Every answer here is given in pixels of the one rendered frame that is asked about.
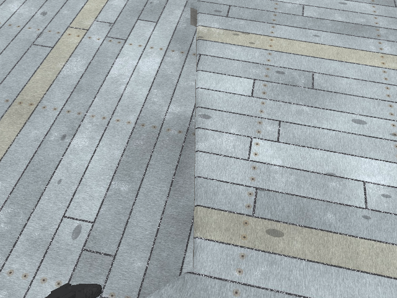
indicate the left robot hand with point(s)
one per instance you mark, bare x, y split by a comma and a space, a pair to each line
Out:
76, 291

